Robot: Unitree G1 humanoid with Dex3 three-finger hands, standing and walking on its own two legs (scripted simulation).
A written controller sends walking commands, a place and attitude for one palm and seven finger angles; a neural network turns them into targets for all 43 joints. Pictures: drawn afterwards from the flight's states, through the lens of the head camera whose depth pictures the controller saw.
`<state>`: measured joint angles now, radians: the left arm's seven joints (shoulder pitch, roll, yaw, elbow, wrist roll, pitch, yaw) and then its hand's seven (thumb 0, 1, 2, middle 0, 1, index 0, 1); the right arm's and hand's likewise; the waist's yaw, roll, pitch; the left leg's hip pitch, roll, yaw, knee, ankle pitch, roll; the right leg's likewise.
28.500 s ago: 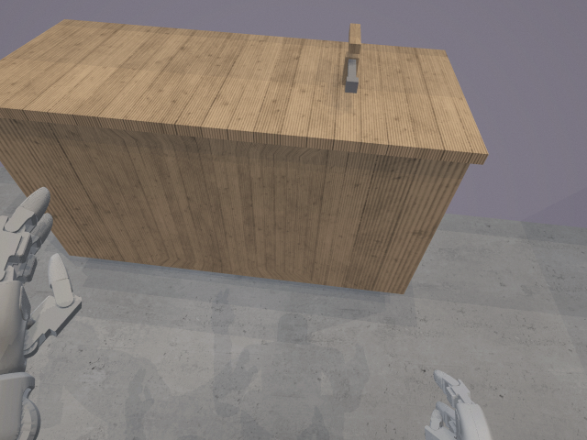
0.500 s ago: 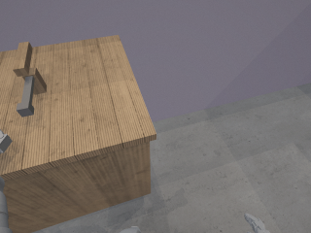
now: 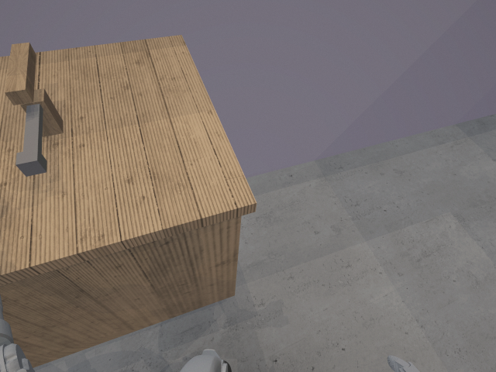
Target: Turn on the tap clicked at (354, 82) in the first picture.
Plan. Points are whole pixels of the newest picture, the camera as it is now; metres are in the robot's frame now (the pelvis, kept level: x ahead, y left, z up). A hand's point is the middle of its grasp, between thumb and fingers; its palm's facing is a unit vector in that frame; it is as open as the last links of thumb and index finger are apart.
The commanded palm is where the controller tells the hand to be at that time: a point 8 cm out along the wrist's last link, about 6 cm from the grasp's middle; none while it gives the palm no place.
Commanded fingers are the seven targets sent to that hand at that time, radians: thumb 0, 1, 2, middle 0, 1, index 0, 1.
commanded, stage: reach beside the lever's end, fingers flat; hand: left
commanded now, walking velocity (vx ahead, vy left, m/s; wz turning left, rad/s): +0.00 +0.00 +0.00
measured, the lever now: (31, 162) +0.39 +0.35 +0.10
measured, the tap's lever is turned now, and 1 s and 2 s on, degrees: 0 0 21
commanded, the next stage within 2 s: push the lever round in 0.40 s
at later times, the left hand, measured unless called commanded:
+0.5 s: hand out of the picture +0.34 +0.38 +0.10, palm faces +0.62 -0.78 -0.11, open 7.8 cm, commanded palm +0.29 +0.41 +0.09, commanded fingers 0.00 0.90 0.90 -0.15 -0.15 -0.15 -0.15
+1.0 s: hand (17, 184) +0.36 +0.36 +0.09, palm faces +0.58 -0.81 -0.11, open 7.8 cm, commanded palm +0.31 +0.39 +0.09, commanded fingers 0.00 0.90 0.90 -0.15 -0.15 -0.15 -0.15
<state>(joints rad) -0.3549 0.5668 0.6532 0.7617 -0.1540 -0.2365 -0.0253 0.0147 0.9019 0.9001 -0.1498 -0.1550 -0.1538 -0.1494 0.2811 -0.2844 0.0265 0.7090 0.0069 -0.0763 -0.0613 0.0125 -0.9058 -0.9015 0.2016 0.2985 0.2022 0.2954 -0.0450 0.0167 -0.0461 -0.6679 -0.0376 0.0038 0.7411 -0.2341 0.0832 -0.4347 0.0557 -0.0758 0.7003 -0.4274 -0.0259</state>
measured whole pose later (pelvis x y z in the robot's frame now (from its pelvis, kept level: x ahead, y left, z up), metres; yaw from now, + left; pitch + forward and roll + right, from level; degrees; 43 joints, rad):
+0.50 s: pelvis +0.00 -0.01 +0.00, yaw +0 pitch +9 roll -3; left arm -0.30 0.54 0.64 0.72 -0.16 -0.25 -0.02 0.01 0.90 0.90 -0.15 -0.15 -0.15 -0.15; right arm 0.29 -0.28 0.02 0.69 0.02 -0.05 -0.05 0.01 -0.91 -0.90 0.20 0.30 0.20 0.30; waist -0.04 0.03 -0.06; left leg -0.66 -0.03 0.00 0.75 -0.24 0.07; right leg -0.42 0.07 -0.08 0.71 -0.43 -0.04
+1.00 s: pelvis +0.01 -0.03 +0.00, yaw -1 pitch +10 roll -3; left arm -0.33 0.60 0.68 0.83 -0.17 -0.23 -0.09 0.01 0.90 0.90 -0.15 -0.15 -0.15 -0.15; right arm 0.32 -0.30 0.01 0.69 0.03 -0.01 -0.05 0.01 -0.91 -0.90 0.20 0.30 0.20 0.30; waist -0.06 0.03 -0.09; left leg -0.69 0.00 0.00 0.78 -0.28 0.05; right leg -0.45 0.09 -0.07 0.72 -0.45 -0.06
